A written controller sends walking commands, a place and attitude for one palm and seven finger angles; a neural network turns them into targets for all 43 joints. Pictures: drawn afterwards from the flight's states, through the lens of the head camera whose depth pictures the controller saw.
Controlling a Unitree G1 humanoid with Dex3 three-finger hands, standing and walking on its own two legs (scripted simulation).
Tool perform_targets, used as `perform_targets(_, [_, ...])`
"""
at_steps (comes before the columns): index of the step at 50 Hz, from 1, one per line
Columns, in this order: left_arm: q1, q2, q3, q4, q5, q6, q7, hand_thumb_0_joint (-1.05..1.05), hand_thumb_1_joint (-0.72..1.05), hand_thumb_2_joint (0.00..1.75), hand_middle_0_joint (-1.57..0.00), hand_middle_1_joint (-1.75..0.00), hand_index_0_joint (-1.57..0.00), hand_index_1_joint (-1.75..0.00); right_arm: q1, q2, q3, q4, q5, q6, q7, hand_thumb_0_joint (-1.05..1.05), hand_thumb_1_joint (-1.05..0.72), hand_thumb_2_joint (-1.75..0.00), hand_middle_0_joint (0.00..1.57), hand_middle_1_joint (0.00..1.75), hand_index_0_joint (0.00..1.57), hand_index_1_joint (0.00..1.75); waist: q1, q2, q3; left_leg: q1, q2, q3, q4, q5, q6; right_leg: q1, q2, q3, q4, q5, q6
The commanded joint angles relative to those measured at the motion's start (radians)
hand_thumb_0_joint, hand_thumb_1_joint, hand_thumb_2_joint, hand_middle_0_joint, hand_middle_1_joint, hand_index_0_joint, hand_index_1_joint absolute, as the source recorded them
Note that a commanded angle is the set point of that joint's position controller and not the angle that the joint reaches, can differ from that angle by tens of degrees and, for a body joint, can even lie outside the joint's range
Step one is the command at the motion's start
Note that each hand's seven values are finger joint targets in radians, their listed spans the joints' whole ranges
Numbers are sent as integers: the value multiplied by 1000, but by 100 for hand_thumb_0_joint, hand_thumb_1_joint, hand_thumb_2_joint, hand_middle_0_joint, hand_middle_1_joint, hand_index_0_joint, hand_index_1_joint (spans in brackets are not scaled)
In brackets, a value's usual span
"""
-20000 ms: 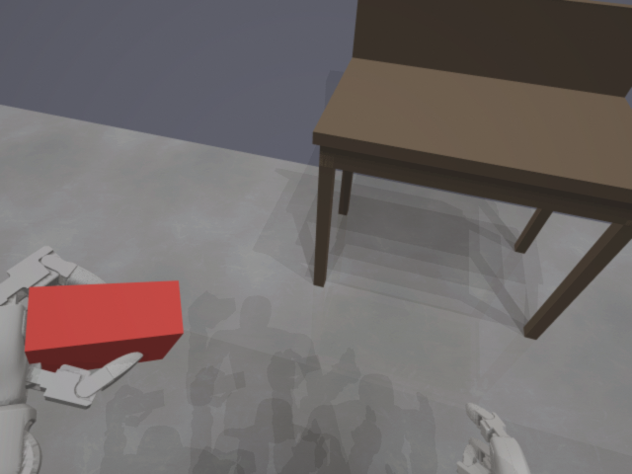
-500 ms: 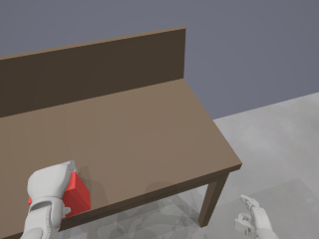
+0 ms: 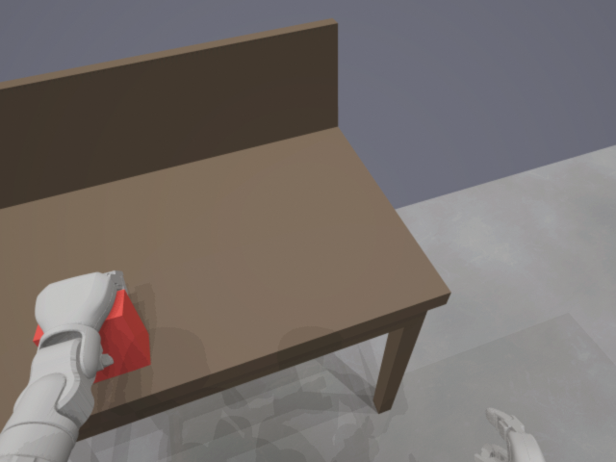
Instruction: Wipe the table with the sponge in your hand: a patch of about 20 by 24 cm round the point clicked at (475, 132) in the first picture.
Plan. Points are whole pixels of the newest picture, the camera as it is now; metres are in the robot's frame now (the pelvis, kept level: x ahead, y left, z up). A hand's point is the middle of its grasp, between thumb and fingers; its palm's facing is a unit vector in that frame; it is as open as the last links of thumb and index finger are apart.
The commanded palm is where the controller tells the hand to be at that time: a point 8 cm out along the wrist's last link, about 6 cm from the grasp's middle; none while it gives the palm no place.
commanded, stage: wipe forward along the first lane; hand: left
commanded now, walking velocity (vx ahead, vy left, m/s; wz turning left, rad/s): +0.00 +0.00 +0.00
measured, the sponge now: (104, 347) +0.25 +0.34 -0.03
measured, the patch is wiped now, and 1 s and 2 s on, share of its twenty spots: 0.10 0.50 0.50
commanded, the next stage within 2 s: slide across to the middle lane in 1.02 s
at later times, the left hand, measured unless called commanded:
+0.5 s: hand (94, 292) +0.31 +0.37 +0.02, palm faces -0.18 +0.04 -0.98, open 9.7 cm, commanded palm +0.30 +0.36 +0.04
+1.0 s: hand (90, 264) +0.36 +0.40 +0.02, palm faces -0.18 +0.04 -0.98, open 9.7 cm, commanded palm +0.35 +0.39 +0.04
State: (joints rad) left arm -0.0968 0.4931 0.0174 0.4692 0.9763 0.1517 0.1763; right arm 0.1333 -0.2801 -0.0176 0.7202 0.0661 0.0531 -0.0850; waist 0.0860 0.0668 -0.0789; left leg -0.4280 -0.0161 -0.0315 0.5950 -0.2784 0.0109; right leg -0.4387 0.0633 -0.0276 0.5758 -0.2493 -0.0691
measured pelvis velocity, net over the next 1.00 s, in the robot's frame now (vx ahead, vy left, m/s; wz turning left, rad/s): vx -0.01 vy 0.01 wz -0.01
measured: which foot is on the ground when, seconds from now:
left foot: down 0.00-1.00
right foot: down 0.00-1.00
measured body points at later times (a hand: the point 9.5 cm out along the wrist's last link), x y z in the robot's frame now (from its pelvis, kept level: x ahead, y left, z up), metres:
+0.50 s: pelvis -0.02 -0.01 -0.02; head +0.04 -0.04 +0.43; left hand +0.32 +0.36 +0.07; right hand +0.10 -0.28 -0.15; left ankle +0.01 +0.12 -0.73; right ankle +0.02 -0.08 -0.73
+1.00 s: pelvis -0.01 +0.01 -0.02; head +0.06 +0.00 +0.42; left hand +0.36 +0.39 +0.07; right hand +0.08 -0.27 -0.15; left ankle +0.01 +0.12 -0.73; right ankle +0.02 -0.08 -0.73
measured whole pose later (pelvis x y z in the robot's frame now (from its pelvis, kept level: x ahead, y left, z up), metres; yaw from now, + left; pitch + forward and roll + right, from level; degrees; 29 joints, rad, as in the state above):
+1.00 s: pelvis -0.01 +0.01 -0.02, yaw -1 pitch +15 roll -2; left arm -0.57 0.72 0.11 1.04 1.03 -0.01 0.21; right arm 0.25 -0.29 -0.02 0.71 0.08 0.08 -0.06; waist -0.02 0.05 -0.12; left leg -0.71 0.00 -0.05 0.78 -0.33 0.02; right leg -0.70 0.08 -0.05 0.70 -0.27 -0.06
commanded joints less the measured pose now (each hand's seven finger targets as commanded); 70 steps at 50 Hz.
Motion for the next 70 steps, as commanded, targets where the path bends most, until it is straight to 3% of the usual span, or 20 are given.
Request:
perform_targets(1, [-144,204,72,68,17,-15,31,0,10,130,-120,-160,-120,-160,-63,-126,-44,-138,5,-40,-9,0,-90,-90,20,30,20,30,-41,-183,-105,-95,-35,0,-28,-14,47,115,-47,151,-115,25,21])
perform_targets(3, [-201,201,56,77,14,-25,36,0,10,130,-120,-160,-120,-160,-51,-129,-45,-139,9,-43,-8,0,-90,-90,20,30,20,30,-57,-179,-107,-107,-33,4,-19,-35,46,89,-51,152,-114,-1,26])
perform_targets(5, [-223,264,109,119,15,-35,45,0,10,130,-120,-160,-120,-160,-40,-136,-48,-127,12,-42,-8,0,-90,-90,20,30,20,30,-52,-167,-117,-129,-32,-1,-10,-44,47,78,-46,166,-109,-31,21])
perform_targets(7, [-236,237,76,134,15,-41,46,0,10,130,-120,-160,-120,-160,-21,-135,-51,-134,12,-41,-6,0,-90,-90,20,30,20,30,-59,-151,-131,-136,-30,6,1,-48,48,73,-52,148,-100,-29,25])
perform_targets(10, [-264,295,125,175,6,-55,54,0,10,130,-120,-160,-120,-160,-9,-143,-52,-126,14,-40,-6,0,-90,-90,20,30,20,30,-60,-168,-155,-167,-25,3,15,-58,48,80,-54,169,-94,-35,26])
perform_targets(14, [-336,317,114,237,7,-71,57,0,10,130,-120,-160,-120,-160,21,-145,-51,-120,15,-38,-7,0,-90,-90,20,30,20,30,-85,-192,-142,-217,-23,12,40,-92,52,64,-63,173,-95,-82,38])
perform_targets(20, [-450,385,136,320,28,-101,57,0,10,130,-120,-160,-120,-160,55,-153,-50,-110,15,-36,0,0,-90,-90,20,30,20,30,-94,-128,-156,-250,-15,5,61,-105,52,34,-63,181,-80,-112,27])
perform_targets(25, [-437,383,144,364,27,-127,58,0,10,130,-120,-160,-120,-160,79,-152,-55,-108,14,-27,7,0,-90,-90,20,30,20,30,-87,-130,-227,-261,-11,7,81,-62,53,67,-63,179,-50,-14,27])
perform_targets(28, [-483,369,114,385,32,-136,66,0,10,130,-120,-160,-120,-160,94,-152,-55,-108,14,-26,11,0,-90,-90,20,30,20,30,-109,-142,-198,-281,-7,10,93,-82,54,36,-65,172,-50,-32,31])
perform_targets(35, [-522,399,140,426,36,-149,89,0,10,130,-120,-160,-120,-160,115,-159,-59,-97,17,-20,17,0,-90,-90,20,30,20,30,-109,-134,-221,-287,-4,10,96,-74,57,14,-56,151,-38,-21,27])
perform_targets(38, [-600,401,102,460,45,-134,89,0,10,130,-120,-160,-120,-160,126,-162,-53,-94,21,-17,17,0,-90,-90,20,30,20,30,-139,-147,-191,-301,-5,16,99,-106,59,-17,-58,140,-49,-72,35])
perform_targets(40, [-625,464,146,482,48,-133,87,0,10,130,-120,-160,-120,-160,134,-170,-52,-88,21,-14,15,0,-90,-90,20,30,20,30,-131,-137,-205,-308,-3,12,98,-102,59,-8,-54,145,-48,-73,29])
perform_targets(42, [-639,460,122,507,57,-129,77,0,10,130,-120,-160,-120,-160,145,-169,-49,-90,21,-9,15,0,-90,-90,20,30,20,30,-140,-147,-215,-308,-4,15,101,-94,61,-5,-54,132,-41,-54,33])
perform_targets(45, [-632,498,152,516,61,-136,63,0,10,130,-120,-160,-120,-160,148,-172,-49,-89,19,-4,15,0,-90,-90,20,30,20,30,-121,-82,-259,-294,-3,14,101,-60,58,16,-52,136,-27,-2,24])
perform_targets(51, [-624,429,96,529,75,-154,50,0,10,130,-120,-160,-120,-160,177,-167,-52,-95,17,10,20,0,-90,-90,20,30,20,30,-128,-82,-262,-250,-4,7,100,-11,60,-32,-35,86,-8,55,22])
perform_targets(55, [-645,464,146,526,63,-171,68,0,10,130,-120,-160,-120,-160,181,-175,-55,-87,14,17,21,0,-90,-90,20,30,20,30,-124,-116,-262,-252,4,1,94,1,60,-42,-30,77,-5,63,19])
perform_targets(61, [-675,316,42,440,47,-172,91,0,10,130,-120,-160,-120,-160,174,-152,-67,-88,17,17,28,0,-90,-90,20,30,20,30,-129,-50,-306,-117,13,-19,64,42,55,-78,-22,46,-10,45,14])
perform_targets(63, [-708,275,11,427,32,-155,98,0,10,130,-120,-160,-120,-160,158,-148,-64,-83,21,18,27,0,-90,-90,20,30,20,30,-145,-93,-276,-102,17,-27,41,15,53,-93,-22,39,-29,12,19])
perform_targets(65, [-739,240,3,369,9,-153,106,0,10,130,-120,-160,-120,-160,131,-138,-65,-83,23,12,24,0,-90,-90,20,30,20,30,-138,-50,-285,-47,23,-45,18,34,49,-100,-23,33,-32,17,13])
perform_targets(70, [-768,125,-79,371,-7,-116,113,0,10,130,-120,-160,-120,-160,101,-129,-57,-64,22,7,23,0,-90,-90,20,30,20,30,-149,-50,-229,12,34,-83,-30,1,31,-144,-24,13,-37,1,8])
